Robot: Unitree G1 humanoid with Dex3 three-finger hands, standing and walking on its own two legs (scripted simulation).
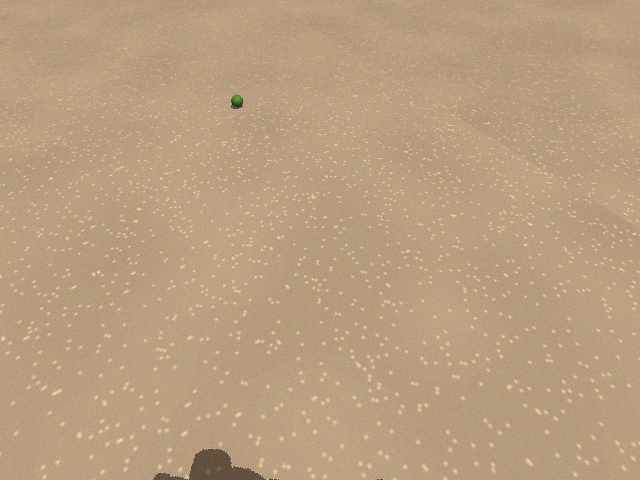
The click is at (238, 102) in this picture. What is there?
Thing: free ball
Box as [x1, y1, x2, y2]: [231, 95, 242, 106]
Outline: 234,95 231,99 232,104 235,106 240,106 242,103 241,97 239,95
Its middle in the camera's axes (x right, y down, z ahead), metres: -0.51 -0.86 +2.37
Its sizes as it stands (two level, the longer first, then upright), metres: 0.074 0.074 0.074
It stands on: the floor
